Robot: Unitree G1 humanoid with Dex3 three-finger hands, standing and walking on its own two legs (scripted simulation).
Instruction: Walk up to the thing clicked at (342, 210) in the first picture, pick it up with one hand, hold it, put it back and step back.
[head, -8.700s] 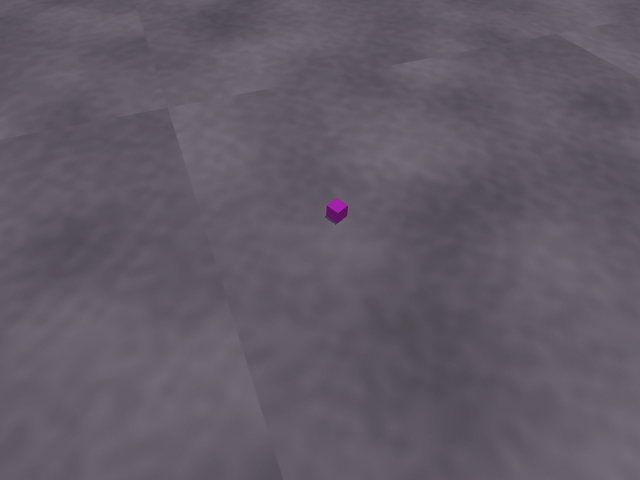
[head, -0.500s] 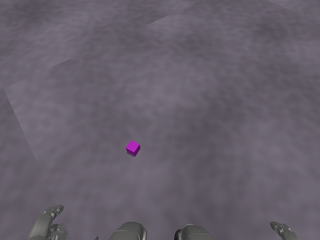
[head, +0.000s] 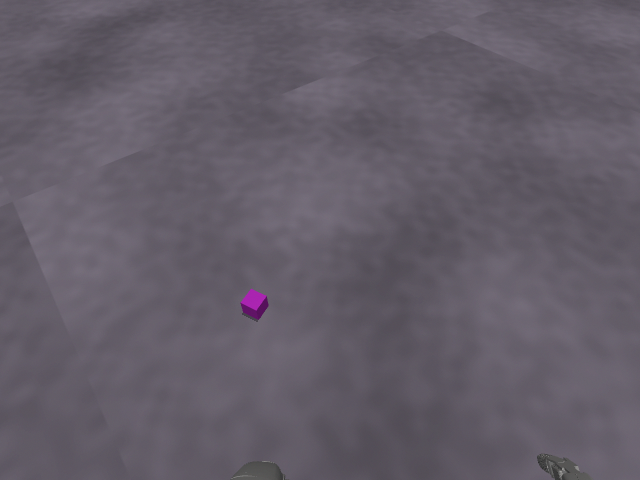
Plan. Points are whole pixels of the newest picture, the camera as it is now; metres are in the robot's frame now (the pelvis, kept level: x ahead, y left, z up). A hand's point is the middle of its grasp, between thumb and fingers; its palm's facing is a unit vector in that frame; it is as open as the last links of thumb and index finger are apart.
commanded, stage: walk up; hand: left
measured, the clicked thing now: (254, 304) +0.76 +0.26 -0.73
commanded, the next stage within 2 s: stand in 1.10 s
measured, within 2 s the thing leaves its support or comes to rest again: neither
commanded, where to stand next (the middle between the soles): +0.39 +0.02 m, yaw +3 degrees
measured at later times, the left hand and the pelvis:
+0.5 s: hand out of the picture +0.08 +0.29 -0.14, palm faces +0.04 -0.92 -0.39, open 7.4 cm; pelvis +0.01 +0.01 +0.00, yaw +3 degrees
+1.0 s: hand out of the picture +0.13 +0.28 -0.13, palm faces +0.08 -0.94 -0.33, open 7.4 cm; pelvis +0.03 +0.02 +0.02, yaw +4 degrees
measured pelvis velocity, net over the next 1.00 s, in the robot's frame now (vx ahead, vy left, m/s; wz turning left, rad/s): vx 0.03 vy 0.02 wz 0.06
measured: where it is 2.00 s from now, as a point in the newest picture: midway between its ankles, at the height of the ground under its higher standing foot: outside the picture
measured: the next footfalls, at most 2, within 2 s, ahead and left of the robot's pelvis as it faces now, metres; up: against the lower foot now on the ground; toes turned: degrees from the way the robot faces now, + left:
left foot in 0.18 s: +0.06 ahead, +0.13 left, +0.00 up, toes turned +1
right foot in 0.46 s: +0.08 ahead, -0.11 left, +0.00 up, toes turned +2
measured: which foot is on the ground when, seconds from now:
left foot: up 0.00-0.16, down 0.18-1.00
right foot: down 0.00-0.24, up 0.26-0.44, down 0.46-1.00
